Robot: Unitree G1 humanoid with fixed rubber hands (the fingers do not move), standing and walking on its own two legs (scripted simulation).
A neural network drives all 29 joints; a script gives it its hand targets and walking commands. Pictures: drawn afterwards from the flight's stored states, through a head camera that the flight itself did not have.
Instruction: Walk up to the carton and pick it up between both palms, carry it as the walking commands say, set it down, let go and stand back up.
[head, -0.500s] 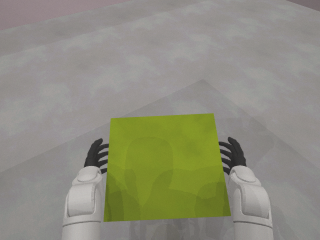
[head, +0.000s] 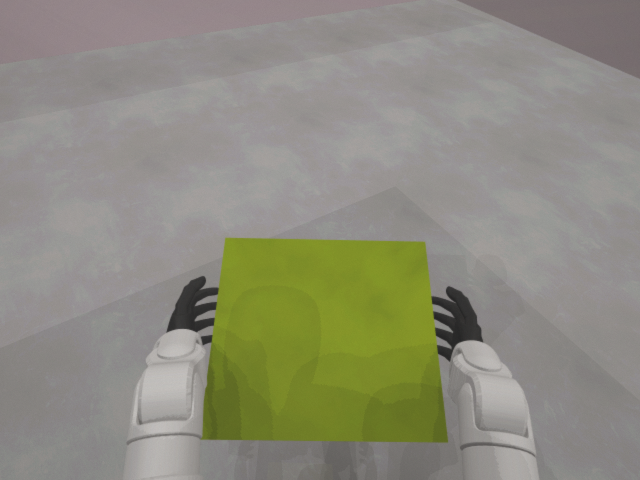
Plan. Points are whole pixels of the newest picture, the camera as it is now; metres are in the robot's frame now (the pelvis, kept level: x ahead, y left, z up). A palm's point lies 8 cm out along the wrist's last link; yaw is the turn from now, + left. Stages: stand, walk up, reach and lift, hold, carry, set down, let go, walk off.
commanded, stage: carry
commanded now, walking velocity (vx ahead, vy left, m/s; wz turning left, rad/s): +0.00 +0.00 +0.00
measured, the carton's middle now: (322, 345) +0.32 +0.01 -0.04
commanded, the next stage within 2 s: none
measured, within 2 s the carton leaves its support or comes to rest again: neither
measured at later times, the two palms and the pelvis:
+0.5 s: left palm (174, 218) +0.52 +0.27 -0.01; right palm (375, 216) +0.54 -0.08 +0.01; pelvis +0.25 +0.07 -0.02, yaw +2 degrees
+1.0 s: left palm (152, 110) +0.78 +0.37 +0.04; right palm (318, 117) +0.81 +0.03 +0.03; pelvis +0.51 +0.17 -0.01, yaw +6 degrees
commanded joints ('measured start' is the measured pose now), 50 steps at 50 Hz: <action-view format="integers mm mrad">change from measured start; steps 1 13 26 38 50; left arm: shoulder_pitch -458 -512 -518 -409 -331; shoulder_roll -709 -742 -836 -785 -801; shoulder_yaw -599 -652 -783 -715 -638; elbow -47 -83 -175 -110 85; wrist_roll -255 -305 -368 -316 -257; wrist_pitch -45 -51 -90 -87 -37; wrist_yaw -222 -224 -224 -222 -255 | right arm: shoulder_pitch -401 -413 -389 -425 -485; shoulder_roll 676 685 726 660 690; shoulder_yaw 543 557 624 597 556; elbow -16 -26 -139 -199 -48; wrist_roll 209 231 285 255 225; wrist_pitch -28 -26 -81 -90 -43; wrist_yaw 266 271 287 276 302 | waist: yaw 14 -18 16 -31 76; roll -73 251 -82 223 -196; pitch -147 -180 -382 -296 -316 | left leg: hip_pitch -332 588 -61 792 -387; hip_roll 73 177 145 185 -28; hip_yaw -131 -248 -251 -324 -351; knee -468 -479 -613 -494 524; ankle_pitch -23 2077 227 1889 -198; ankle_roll -30 -59 -30 -91 -100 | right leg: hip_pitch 463 -460 203 -746 434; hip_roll -219 94 -197 91 -361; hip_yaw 185 -169 170 -98 612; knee -46 197 33 530 -187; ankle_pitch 1509 37 941 -89 1551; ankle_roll -126 -14 -61 -3 -407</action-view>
